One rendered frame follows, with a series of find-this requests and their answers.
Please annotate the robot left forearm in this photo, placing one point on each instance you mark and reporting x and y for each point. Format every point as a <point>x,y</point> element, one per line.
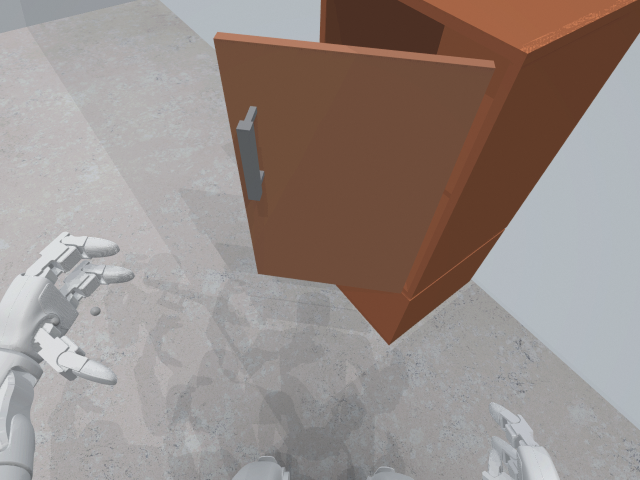
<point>18,376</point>

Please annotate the robot right hand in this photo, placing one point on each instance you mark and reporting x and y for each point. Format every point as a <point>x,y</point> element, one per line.
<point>529,462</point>

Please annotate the cupboard door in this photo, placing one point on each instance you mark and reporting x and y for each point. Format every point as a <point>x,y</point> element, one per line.
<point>357,146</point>

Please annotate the handle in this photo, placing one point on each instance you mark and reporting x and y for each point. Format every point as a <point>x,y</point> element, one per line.
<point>248,151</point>

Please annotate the robot right shin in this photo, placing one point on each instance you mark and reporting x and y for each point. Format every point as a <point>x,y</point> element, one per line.
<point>384,469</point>

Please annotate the robot left hand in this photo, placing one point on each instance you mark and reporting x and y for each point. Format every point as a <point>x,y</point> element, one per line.
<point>32,300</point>

